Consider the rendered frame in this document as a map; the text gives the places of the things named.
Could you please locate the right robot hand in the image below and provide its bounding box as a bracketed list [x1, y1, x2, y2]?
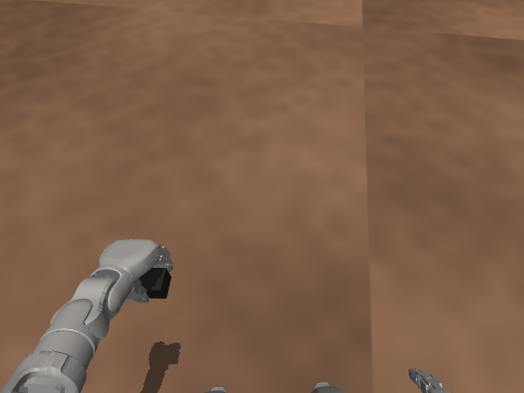
[409, 368, 450, 393]

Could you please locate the small box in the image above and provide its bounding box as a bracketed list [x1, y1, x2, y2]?
[139, 268, 171, 299]

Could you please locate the left robot arm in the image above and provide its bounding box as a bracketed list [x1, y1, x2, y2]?
[0, 264, 133, 393]

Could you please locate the left robot hand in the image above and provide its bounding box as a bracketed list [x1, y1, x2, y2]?
[99, 239, 173, 303]

